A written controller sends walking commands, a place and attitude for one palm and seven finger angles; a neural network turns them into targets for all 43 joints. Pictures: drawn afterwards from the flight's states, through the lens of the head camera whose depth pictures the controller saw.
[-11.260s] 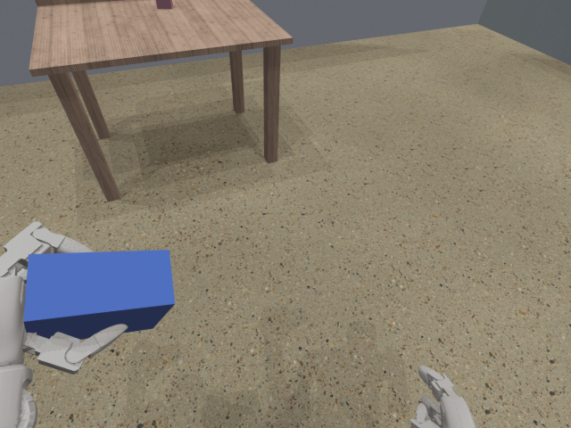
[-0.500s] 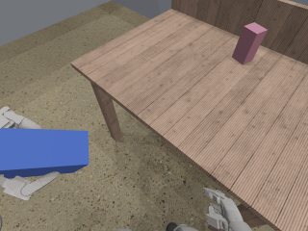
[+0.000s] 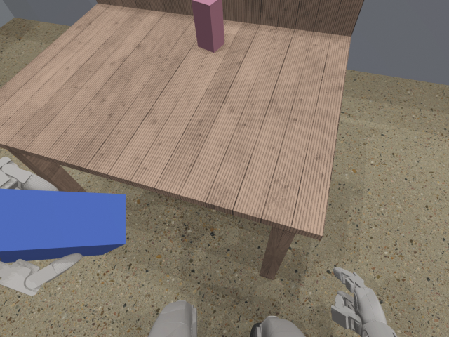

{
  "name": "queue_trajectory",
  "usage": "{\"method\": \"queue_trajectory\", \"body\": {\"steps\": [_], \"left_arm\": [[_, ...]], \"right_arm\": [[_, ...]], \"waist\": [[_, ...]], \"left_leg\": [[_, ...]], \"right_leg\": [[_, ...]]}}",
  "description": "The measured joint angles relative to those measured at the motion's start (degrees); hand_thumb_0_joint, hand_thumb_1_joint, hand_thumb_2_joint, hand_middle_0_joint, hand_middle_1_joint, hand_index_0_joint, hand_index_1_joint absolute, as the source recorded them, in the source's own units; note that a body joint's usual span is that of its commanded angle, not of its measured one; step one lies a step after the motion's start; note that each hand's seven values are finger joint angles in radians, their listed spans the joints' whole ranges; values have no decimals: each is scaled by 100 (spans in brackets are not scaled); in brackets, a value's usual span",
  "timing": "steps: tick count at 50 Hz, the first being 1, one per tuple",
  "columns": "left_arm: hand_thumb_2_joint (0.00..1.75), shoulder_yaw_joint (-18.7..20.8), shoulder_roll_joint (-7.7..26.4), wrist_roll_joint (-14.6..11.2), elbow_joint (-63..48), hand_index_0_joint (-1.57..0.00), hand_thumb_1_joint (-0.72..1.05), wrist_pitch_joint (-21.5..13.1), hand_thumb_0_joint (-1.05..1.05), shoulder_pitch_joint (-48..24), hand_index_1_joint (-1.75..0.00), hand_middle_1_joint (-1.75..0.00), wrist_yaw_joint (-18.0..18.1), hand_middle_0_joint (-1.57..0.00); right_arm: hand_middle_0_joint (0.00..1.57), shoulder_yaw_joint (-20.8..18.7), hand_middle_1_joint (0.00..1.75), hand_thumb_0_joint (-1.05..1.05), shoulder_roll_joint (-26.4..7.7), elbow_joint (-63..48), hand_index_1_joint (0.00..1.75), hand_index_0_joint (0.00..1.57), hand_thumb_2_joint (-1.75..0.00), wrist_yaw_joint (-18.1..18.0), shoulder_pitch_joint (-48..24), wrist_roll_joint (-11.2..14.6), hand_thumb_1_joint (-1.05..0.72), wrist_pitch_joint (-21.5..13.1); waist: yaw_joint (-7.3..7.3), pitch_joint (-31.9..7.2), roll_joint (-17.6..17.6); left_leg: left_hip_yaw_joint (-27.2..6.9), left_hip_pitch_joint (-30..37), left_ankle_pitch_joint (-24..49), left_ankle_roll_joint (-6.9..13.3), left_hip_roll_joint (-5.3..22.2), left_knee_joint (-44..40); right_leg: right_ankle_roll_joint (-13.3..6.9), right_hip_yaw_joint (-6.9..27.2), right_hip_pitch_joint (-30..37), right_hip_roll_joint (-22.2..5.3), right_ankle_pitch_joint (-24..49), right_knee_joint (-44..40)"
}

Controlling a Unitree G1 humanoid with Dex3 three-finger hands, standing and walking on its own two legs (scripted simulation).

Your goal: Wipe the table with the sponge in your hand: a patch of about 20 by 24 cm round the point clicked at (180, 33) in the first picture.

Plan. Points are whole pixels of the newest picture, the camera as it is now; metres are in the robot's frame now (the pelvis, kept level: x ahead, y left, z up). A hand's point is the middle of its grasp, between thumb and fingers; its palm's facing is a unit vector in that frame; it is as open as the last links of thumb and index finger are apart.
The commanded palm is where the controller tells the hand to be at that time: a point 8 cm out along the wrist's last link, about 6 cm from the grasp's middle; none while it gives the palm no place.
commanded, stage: turn to face it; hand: left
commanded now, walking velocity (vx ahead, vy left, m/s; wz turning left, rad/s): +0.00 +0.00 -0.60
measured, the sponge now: (79, 227) +0.24 +0.19 +0.14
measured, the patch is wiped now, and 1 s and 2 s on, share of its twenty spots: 0.00 0.00 0.00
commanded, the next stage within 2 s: come to a stop and stand still in 1.12 s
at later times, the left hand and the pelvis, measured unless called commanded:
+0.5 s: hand (110, 241) +0.21 +0.13 +0.17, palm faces +0.14 -0.85 -0.50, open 10.5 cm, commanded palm +0.17 +0.18 +0.19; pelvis -0.07 -0.03 -0.01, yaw -19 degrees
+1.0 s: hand (177, 262) +0.19 +0.05 +0.17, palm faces -0.14 -0.87 -0.48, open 10.5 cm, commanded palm +0.17 +0.11 +0.19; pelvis -0.13 -0.03 +0.00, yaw -35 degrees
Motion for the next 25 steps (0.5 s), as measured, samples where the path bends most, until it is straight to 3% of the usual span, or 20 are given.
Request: {"method": "queue_trajectory", "body": {"steps": [4,9,13,15,17,19,23,24,25], "left_arm": [[102,99,48,-15,14,-68,-52,-63,-1,246,-138,-139,35,-67],[102,6,-106,40,165,-68,-52,-40,-1,84,-138,-139,114,-67],[102,-165,-256,120,153,-68,-52,-9,-1,-139,-138,-139,102,-67],[102,-194,-247,192,179,-68,-52,-31,-1,-293,-138,-139,58,-67],[102,-178,-225,262,261,-68,-52,-45,-1,-363,-138,-139,13,-67],[102,-174,-239,275,323,-68,-52,-30,-1,-393,-138,-139,-4,-67],[102,-185,-306,231,355,-68,-52,13,-1,-387,-138,-139,53,-67],[102,-177,-265,236,340,-68,-52,32,-1,-424,-138,-139,61,-67],[102,-182,-257,251,350,-68,-52,28,-1,-516,-138,-139,60,-67]], "right_arm": [[20,-177,30,1,-121,98,31,22,-90,-68,92,-21,-90,170],[20,-189,30,1,-201,115,30,20,-90,-75,239,-31,-91,214],[20,-125,30,1,-157,5,30,20,-90,-59,258,-46,-90,151],[20,-96,30,1,-26,-52,30,20,-90,-83,211,-64,-90,87],[20,-63,30,1,152,-126,30,20,-90,-96,218,-72,-90,-3],[20,-2,30,1,300,-184,30,20,-90,-72,264,-38,-90,-131],[20,207,30,1,473,-275,30,20,-90,51,349,-9,-90,-396],[20,255,30,1,507,-302,30,20,-90,78,374,-10,-90,-445],[21,289,30,1,510,-297,30,20,-90,100,352,-8,-90,-477]], "waist": [[8,-211,-128],[168,-543,-326],[237,-706,-427],[318,-626,-519],[361,-604,-496],[424,-606,-370],[539,-530,-40],[540,-495,-13],[540,-414,68]], "left_leg": [[67,129,116,33,-240,-604],[87,744,46,169,-426,-2145],[118,1401,557,368,-415,-3590],[265,1398,1204,368,-337,-3593],[372,1389,1124,316,-200,-3452],[453,1390,1025,239,-4,-3374],[649,1318,870,32,480,-3049],[678,1247,790,-29,574,-2864],[670,1154,693,-64,713,-2626]], "right_leg": [[-74,260,-6,143,338,-386],[-104,569,-147,298,646,-634],[-50,718,-390,473,767,-534],[153,718,-628,518,0,142],[366,455,-921,434,-649,1396],[498,176,-935,248,-967,1960],[593,-167,-217,-65,-929,834],[574,-180,28,-118,-680,394],[421,-247,74,-60,-256,221]]}}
